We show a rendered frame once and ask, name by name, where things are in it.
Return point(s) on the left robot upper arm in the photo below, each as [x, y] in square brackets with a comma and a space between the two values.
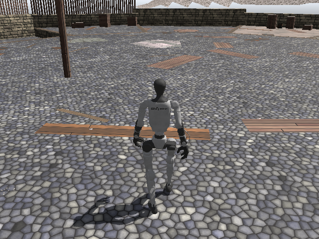
[141, 114]

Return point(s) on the right robot forearm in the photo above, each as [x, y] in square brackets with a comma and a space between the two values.
[182, 136]

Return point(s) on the left robot forearm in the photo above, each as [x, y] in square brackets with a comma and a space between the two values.
[137, 130]

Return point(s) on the right robot upper arm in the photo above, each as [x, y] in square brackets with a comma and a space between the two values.
[177, 114]

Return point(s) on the left robot hand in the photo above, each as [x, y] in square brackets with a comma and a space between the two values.
[139, 139]

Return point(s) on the robot torso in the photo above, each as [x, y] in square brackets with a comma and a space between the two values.
[159, 120]

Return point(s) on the right robot hand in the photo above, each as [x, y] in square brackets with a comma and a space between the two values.
[185, 153]

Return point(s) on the right robot shin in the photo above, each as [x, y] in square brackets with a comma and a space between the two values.
[169, 171]

